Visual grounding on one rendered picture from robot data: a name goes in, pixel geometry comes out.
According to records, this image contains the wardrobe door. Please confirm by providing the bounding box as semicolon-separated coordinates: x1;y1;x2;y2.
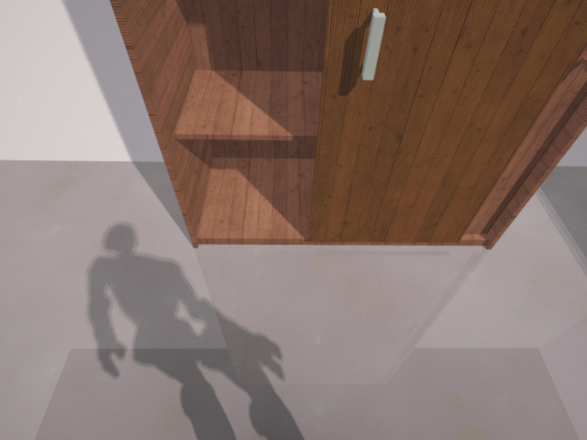
308;0;587;243
464;42;587;234

